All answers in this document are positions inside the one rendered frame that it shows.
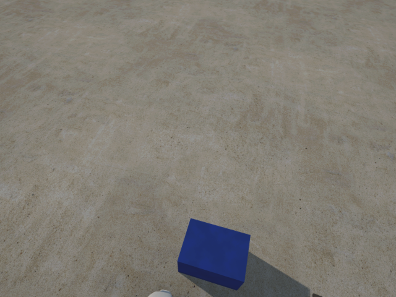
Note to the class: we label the carton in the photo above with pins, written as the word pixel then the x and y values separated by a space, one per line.
pixel 214 254

